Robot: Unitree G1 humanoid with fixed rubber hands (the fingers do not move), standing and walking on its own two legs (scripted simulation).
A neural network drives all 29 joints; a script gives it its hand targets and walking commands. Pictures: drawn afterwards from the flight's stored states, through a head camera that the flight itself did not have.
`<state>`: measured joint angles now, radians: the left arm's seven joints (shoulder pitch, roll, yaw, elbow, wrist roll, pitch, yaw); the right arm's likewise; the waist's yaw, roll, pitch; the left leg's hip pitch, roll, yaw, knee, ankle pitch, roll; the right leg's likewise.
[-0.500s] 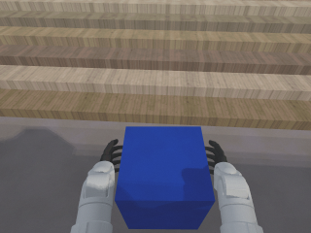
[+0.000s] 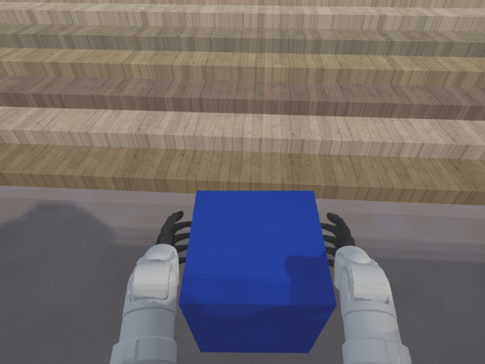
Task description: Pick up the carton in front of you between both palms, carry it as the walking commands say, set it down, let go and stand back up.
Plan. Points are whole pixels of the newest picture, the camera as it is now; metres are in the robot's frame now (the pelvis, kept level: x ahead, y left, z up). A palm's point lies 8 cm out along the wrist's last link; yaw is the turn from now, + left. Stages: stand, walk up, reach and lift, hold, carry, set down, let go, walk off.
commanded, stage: hold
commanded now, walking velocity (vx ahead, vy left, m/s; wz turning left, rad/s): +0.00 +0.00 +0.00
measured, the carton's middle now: (254, 275) +0.30 +0.00 -0.02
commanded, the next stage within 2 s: carry in 0.90 s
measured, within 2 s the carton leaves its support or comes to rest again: neither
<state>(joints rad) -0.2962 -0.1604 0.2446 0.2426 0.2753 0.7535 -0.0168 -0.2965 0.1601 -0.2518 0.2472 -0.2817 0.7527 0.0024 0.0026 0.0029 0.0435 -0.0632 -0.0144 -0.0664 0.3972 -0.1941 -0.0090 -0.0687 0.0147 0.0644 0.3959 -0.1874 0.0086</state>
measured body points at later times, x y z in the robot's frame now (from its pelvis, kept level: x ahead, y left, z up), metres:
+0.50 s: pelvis +0.01 +0.00 +0.00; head -0.03 +0.00 +0.45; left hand +0.31 +0.15 +0.04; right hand +0.31 -0.15 +0.04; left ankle +0.03 +0.13 -0.74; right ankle +0.03 -0.13 -0.74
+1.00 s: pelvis +0.01 +0.00 +0.00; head -0.03 +0.00 +0.45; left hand +0.31 +0.15 +0.05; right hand +0.31 -0.15 +0.05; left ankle +0.02 +0.13 -0.74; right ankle +0.03 -0.13 -0.74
